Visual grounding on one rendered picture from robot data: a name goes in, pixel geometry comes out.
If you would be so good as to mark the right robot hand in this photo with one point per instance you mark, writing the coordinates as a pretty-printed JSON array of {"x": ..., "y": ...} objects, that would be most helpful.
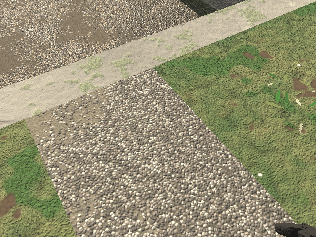
[{"x": 295, "y": 229}]

